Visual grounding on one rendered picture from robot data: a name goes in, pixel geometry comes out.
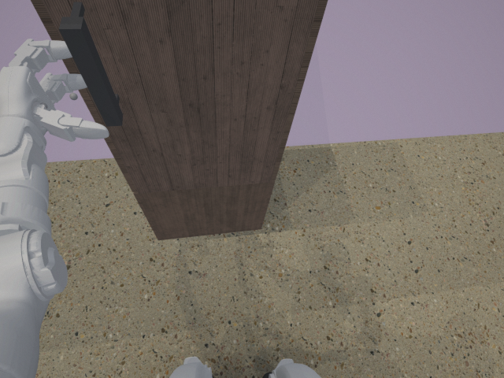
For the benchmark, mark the robot left hand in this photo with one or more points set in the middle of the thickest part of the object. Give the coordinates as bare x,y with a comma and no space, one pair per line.
21,93

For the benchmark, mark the robot left forearm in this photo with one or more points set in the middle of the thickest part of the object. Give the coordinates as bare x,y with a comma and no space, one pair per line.
24,186

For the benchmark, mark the right robot shin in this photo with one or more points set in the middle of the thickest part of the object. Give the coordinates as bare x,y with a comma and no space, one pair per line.
284,361

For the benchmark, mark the cupboard door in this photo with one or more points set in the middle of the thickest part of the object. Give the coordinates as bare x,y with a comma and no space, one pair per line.
205,86

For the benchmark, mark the handle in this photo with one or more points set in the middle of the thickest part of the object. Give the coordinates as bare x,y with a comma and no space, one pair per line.
78,39

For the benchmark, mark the left robot upper arm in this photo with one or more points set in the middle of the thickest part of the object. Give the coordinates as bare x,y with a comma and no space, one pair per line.
31,273

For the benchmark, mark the robot shin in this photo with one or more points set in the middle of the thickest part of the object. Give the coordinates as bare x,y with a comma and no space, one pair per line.
284,361
191,360

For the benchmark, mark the left robot shin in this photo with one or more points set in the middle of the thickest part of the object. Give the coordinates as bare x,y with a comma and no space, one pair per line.
191,360

